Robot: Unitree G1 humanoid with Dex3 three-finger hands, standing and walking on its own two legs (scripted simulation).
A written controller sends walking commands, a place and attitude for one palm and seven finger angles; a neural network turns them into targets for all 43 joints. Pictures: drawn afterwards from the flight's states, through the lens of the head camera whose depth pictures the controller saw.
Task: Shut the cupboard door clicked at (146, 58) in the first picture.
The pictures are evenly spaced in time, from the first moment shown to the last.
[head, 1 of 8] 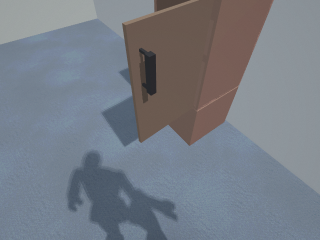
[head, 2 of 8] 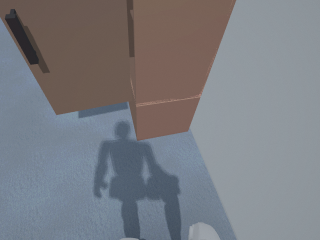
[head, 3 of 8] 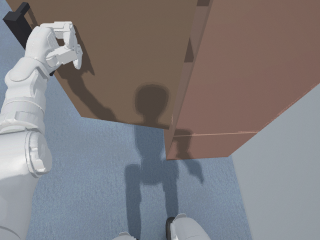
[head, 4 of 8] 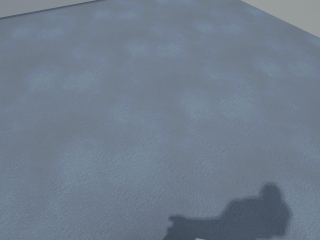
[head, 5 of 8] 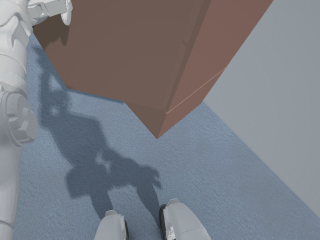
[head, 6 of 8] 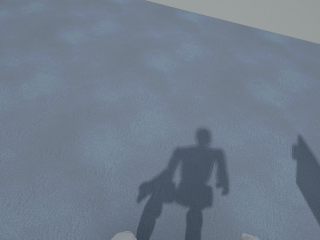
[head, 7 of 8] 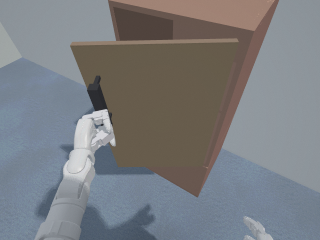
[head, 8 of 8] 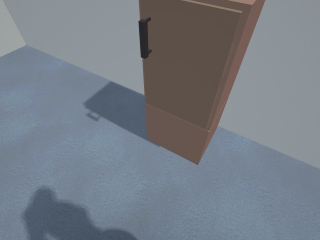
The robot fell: no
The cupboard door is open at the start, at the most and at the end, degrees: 94 94 0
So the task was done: yes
